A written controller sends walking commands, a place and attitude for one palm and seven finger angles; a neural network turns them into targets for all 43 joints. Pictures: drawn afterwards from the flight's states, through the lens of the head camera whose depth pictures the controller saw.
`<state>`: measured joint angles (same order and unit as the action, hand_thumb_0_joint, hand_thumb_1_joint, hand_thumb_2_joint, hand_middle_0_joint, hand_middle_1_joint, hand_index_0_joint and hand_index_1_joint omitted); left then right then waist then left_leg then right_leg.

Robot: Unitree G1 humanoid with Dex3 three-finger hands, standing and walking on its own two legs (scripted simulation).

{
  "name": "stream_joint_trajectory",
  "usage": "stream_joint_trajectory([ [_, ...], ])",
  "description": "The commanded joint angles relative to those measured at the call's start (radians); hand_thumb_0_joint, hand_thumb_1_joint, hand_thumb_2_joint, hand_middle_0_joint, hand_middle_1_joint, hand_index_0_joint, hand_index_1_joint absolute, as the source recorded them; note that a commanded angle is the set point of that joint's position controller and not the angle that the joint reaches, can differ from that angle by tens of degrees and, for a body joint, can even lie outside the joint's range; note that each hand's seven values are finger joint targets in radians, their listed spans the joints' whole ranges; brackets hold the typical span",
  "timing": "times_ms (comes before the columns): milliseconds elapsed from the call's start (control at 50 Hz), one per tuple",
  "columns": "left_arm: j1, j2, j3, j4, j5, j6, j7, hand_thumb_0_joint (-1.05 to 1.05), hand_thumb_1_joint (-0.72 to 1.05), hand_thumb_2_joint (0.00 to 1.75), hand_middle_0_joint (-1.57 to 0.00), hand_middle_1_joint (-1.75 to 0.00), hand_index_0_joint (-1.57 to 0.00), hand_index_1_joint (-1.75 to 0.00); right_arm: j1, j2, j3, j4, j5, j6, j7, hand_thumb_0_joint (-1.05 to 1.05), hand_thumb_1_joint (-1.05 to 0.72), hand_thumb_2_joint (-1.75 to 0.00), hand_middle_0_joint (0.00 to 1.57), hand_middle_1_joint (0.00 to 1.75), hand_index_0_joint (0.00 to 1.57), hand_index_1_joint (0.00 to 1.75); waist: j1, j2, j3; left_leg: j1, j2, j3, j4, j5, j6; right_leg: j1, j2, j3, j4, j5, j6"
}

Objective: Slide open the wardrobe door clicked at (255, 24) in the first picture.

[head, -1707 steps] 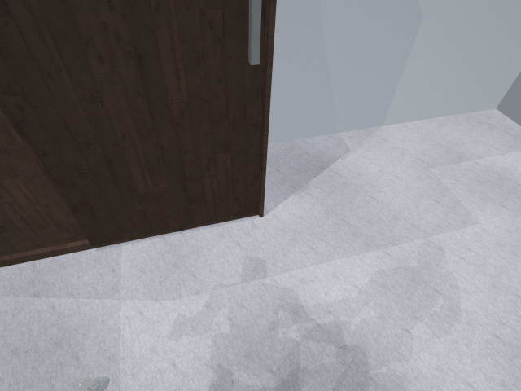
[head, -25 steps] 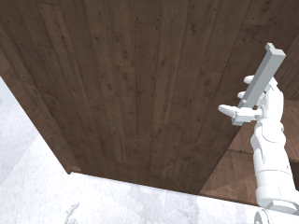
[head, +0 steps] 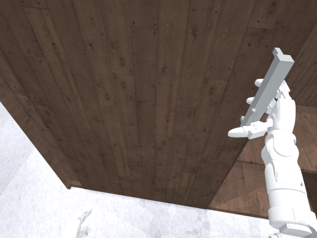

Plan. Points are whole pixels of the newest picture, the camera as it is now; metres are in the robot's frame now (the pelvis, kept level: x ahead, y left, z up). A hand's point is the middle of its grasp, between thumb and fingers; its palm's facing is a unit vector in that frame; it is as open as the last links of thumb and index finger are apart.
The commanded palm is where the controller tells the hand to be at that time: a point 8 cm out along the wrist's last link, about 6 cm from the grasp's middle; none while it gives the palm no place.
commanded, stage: slip the hand off the handle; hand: right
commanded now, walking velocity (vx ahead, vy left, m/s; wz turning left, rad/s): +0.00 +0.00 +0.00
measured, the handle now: (258, 96) +0.43 -0.21 +0.18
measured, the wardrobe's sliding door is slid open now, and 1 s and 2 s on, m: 0.64 0.64 0.64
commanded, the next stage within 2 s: draw the hand back to the body in 1.12 s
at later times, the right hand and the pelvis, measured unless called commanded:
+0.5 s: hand (284, 113) +0.38 -0.26 +0.17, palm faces +0.36 +0.93 -0.12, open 14.7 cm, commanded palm +0.33 -0.30 +0.15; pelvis -0.01 +0.01 +0.00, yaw +0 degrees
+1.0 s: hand (297, 151) +0.28 -0.25 +0.16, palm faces +0.33 +0.94 -0.09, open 14.7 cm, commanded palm +0.24 -0.29 +0.15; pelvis +0.00 +0.00 +0.00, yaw -1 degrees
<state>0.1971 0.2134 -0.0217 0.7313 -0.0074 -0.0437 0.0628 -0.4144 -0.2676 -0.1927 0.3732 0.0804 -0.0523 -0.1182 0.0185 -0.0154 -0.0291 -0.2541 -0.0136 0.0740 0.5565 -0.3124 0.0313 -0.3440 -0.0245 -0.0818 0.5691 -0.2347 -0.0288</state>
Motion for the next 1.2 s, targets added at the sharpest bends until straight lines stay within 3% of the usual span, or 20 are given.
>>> stream_joint_trajectory([
  [0, -0.047, 0.156, 0.05, -0.123, 0.001, -0.031, 0.022, 0.0, 0.9, 0.9, -0.2, -0.3, -0.2, -0.3, -0.398, -0.279, -0.153, -0.162, -0.001, -0.048, -0.034, 0.0, 0.55, -0.2, 0.25, 1.15, 0.25, 1.15, -0.007, 0.025, -0.218, -0.03, -0.008, -0.058, -0.102, 0.166, -0.016, 0.168, 0.002, 0.078, -0.068, 0.142, 0.0],
  [60, -0.058, 0.157, 0.043, -0.129, -0.001, -0.028, 0.029, 0.0, 0.9, 0.9, -0.2, -0.3, -0.2, -0.3, -0.412, -0.321, -0.188, -0.134, 0.005, -0.056, -0.027, 0.0, 0.55, -0.2, 0.25, 1.15, 0.25, 1.15, -0.011, 0.009, -0.182, -0.039, -0.005, -0.066, -0.118, 0.118, -0.017, 0.144, 0.003, 0.076, -0.074, 0.095, -0.002],
  [140, -0.056, 0.157, 0.044, -0.134, 0.003, -0.028, 0.033, 0.0, 0.9, 0.9, -0.2, -0.3, -0.2, -0.3, -0.39, -0.376, -0.24, -0.13, 0.007, -0.077, -0.017, 0.0, 0.55, -0.2, 0.25, 1.15, 0.25, 1.15, -0.026, -0.014, -0.221, -0.004, -0.004, -0.076, -0.114, 0.135, -0.014, 0.141, 0.004, 0.069, -0.071, 0.106, -0.003],
  [220, -0.047, 0.158, 0.046, -0.132, -0.002, -0.033, 0.034, 0.0, 0.9, 0.9, -0.2, -0.3, -0.2, -0.3, -0.396, -0.373, -0.23, -0.13, 0.015, -0.096, 0.004, 0.0, 0.55, -0.2, 0.25, 1.15, 0.25, 1.15, -0.014, -0.011, -0.227, -0.002, 0.0, -0.084, -0.114, 0.152, -0.02, 0.135, 0.005, 0.061, -0.066, 0.099, -0.004],
  [240, -0.039, 0.162, 0.047, -0.129, -0.001, -0.034, 0.035, 0.0, 0.9, 0.9, -0.2, -0.3, -0.2, -0.3, -0.39, -0.399, -0.253, -0.121, 0.016, -0.103, 0.008, 0.0, 0.55, -0.2, 0.25, 1.15, 0.25, 1.15, -0.014, 0.011, -0.227, 0.009, -0.002, -0.087, -0.111, 0.176, -0.02, 0.129, 0.005, 0.061, -0.062, 0.113, -0.007],
  [280, -0.032, 0.166, 0.05, -0.125, -0.006, -0.036, 0.036, 0.0, 0.9, 0.9, -0.2, -0.3, -0.2, -0.3, -0.406, -0.418, -0.253, -0.127, 0.017, -0.119, 0.027, 0.0, 0.55, -0.2, 0.25, 1.15, 0.25, 1.15, -0.008, -0.014, -0.23, 0.006, 0.001, -0.093, -0.109, 0.178, -0.022, 0.128, 0.005, 0.059, -0.062, 0.106, -0.008],
  [400, 0.0, 0.18, 0.059, -0.102, -0.02, -0.061, 0.039, 0.0, 0.9, 0.9, -0.2, -0.3, -0.2, -0.3, -0.476, -0.383, -0.176, -0.074, 0.033, -0.169, 0.114, 0.0, 0.55, -0.2, 0.25, 1.15, 0.25, 1.15, 0.037, -0.044, -0.185, -0.072, -0.002, -0.105, -0.121, 0.102, -0.022, 0.13, 0.005, 0.069, -0.044, 0.043, -0.012],
  [440, 0.003, 0.18, 0.067, -0.115, -0.025, -0.075, 0.035, 0.0, 0.9, 0.9, -0.2, -0.3, -0.2, -0.3, -0.416, -0.343, -0.158, -0.102, 0.054, -0.176, 0.143, 0.0, 0.55, -0.2, 0.25, 1.15, 0.25, 1.15, 0.024, -0.04, -0.222, -0.054, 0.0, -0.111, -0.117, 0.12, -0.018, 0.151, 0.005, 0.07, -0.034, 0.06, -0.013],
  [480, 0.011, 0.186, 0.075, -0.117, -0.032, -0.081, 0.031, 0.0, 0.9, 0.9, -0.2, -0.3, -0.2, -0.3, -0.317, -0.366, -0.192, -0.109, 0.076, -0.168, 0.165, 0.0, 0.55, -0.2, 0.25, 1.15, 0.25, 1.15, -0.003, -0.034, -0.257, -0.02, 0.005, -0.114, -0.103, 0.165, -0.018, 0.15, 0.007, 0.074, -0.034, 0.085, -0.009],
  [500, 0.008, 0.184, 0.074, -0.127, -0.035, -0.083, 0.028, 0.0, 0.9, 0.9, -0.2, -0.3, -0.2, -0.3, -0.275, -0.343, -0.176, -0.131, 0.084, -0.16, 0.174, 0.0, 0.55, -0.2, 0.25, 1.15, 0.25, 1.15, -0.012, -0.036, -0.267, -0.008, 0.008, -0.114, -0.096, 0.185, -0.018, 0.15, 0.008, 0.074, -0.036, 0.097, -0.007],
  [560, 0.004, 0.188, 0.074, -0.139, -0.04, -0.09, 0.026, 0.0, 0.9, 0.9, -0.2, -0.3, -0.2, -0.3, -0.167, -0.386, -0.253, -0.159, 0.107, -0.14, 0.169, 0.0, 0.55, -0.2, 0.25, 1.15, 0.25, 1.15, -0.038, 0.023, -0.254, 0.018, 0.007, -0.101, -0.086, 0.213, -0.024, 0.128, 0.008, 0.078, -0.045, 0.111, -0.006],
  [620, -0.03, 0.179, 0.066, -0.166, -0.035, -0.099, 0.023, 0.0, 0.9, 0.9, -0.2, -0.3, -0.2, -0.3, -0.111, -0.378, -0.276, -0.272, 0.114, -0.134, 0.141, 0.0, 0.55, -0.2, 0.25, 1.15, 0.25, 1.15, -0.057, 0.024, -0.23, 0.026, 0.003, -0.091, -0.081, 0.226, -0.025, 0.134, 0.009, 0.073, -0.058, 0.128, -0.004],
  [640, -0.04, 0.178, 0.064, -0.171, -0.031, -0.102, 0.024, 0.0, 0.9, 0.9, -0.2, -0.3, -0.2, -0.3, -0.075, -0.406, -0.308, -0.316, 0.111, -0.139, 0.126, 0.0, 0.55, -0.2, 0.25, 1.15, 0.25, 1.15, -0.069, -0.003, -0.232, 0.039, 0.001, -0.09, -0.072, 0.25, -0.022, 0.143, 0.008, 0.07, -0.053, 0.155, -0.004],
  [740, -0.074, 0.162, 0.053, -0.186, -0.018, -0.127, 0.017, 0.0, 0.9, 0.9, -0.2, -0.3, -0.2, -0.3, -0.008, -0.326, -0.238, -0.51, 0.084, -0.162, 0.094, 0.0, 0.55, -0.2, 0.25, 1.15, 0.25, 1.15, -0.054, -0.088, -0.216, 0.011, -0.017, -0.068, -0.066, 0.266, -0.014, 0.201, 0.0, 0.063, -0.048, 0.22, -0.002],
  [820, -0.097, 0.163, 0.046, -0.171, -0.023, -0.135, 0.029, 0.0, 0.9, 0.9, -0.2, -0.3, -0.2, -0.3, 0.055, -0.267, -0.196, -0.494, 0.102, -0.125, 0.123, 0.0, 0.55, -0.2, 0.25, 1.15, 0.25, 1.15, -0.036, -0.05, -0.137, -0.026, -0.02, -0.055, -0.092, 0.194, -0.015, 0.195, -0.004, 0.073, -0.072, 0.158, 0.002],
  [860, -0.113, 0.16, 0.044, -0.177, -0.028, -0.143, 0.036, 0.0, 0.9, 0.9, -0.2, -0.3, -0.2, -0.3, 0.074, -0.229, -0.161, -0.534, 0.116, -0.104, 0.141, 0.0, 0.55, -0.2, 0.25, 1.15, 0.25, 1.15, -0.037, -0.05, -0.146, -0.027, -0.017, -0.057, -0.103, 0.183, -0.016, 0.215, -0.002, 0.073, -0.077, 0.148, 0.002],
  [940, -0.135, 0.161, 0.032, -0.172, -0.033, -0.146, 0.052, 0.0, 0.9, 0.9, -0.2, -0.3, -0.2, -0.3, 0.085, -0.24, -0.171, -0.537, 0.134, -0.059, 0.161, 0.0, 0.55, -0.2, 0.25, 1.15, 0.25, 1.15, -0.033, 0.004, -0.103, -0.034, -0.013, -0.058, -0.135, 0.112, -0.018, 0.204, 0.0, 0.083, -0.097, 0.082, 0.001],
  [1020, -0.162, 0.145, 0.023, -0.183, -0.029, -0.158, 0.054, 0.0, 0.9, 0.9, -0.2, -0.3, -0.2, -0.3, 0.107, -0.21, -0.154, -0.606, 0.133, -0.06, 0.154, 0.0, 0.55, -0.2, 0.25, 1.15, 0.25, 1.15, -0.047, -0.032, -0.132, -0.023, -0.009, -0.056, -0.139, 0.099, -0.016, 0.229, 0.005, 0.087, -0.107, 0.081, 0.005],
  [1100, -0.164, 0.143, 0.02, -0.184, -0.018, -0.165, 0.048, 0.0, 0.9, 0.9, -0.2, -0.3, -0.2, -0.3, 0.219, -0.249, -0.207, -0.65, 0.127, -0.084, 0.136, 0.0, 0.55, -0.2, 0.25, 1.15, 0.25, 1.15, -0.071, -0.059, -0.16, 0.014, -0.01, -0.057, -0.132, 0.142, -0.011, 0.238, 0.005, 0.083, -0.107, 0.121, 0.008],
  [1180, -0.172, 0.139, 0.012, -0.175, -0.02, -0.163, 0.05, 0.0, 0.9, 0.9, -0.2, -0.3, -0.2, -0.3, 0.197, -0.251, -0.214, -0.621, 0.132, -0.081, 0.135, 0.0, 0.55, -0.2, 0.25, 1.15, 0.25, 1.15, -0.058, -0.028, -0.095, -0.004, -0.004, -0.061, -0.149, 0.101, -0.018, 0.201, 0.005, 0.079, -0.112, 0.076, 0.008],
])
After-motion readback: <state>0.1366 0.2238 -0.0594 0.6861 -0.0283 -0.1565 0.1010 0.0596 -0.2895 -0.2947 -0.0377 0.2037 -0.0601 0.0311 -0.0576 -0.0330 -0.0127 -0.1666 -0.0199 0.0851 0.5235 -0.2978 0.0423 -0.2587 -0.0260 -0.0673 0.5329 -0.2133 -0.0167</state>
